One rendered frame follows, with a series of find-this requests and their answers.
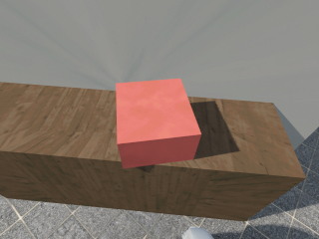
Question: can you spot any right robot thigh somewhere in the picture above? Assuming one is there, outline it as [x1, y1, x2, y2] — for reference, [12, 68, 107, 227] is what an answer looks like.
[181, 227, 214, 239]

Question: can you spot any pedestal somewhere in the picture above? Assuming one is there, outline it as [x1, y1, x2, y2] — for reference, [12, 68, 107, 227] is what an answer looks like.
[0, 82, 306, 222]

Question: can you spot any carton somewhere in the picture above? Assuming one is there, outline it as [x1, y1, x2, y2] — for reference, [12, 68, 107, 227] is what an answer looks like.
[116, 78, 201, 169]

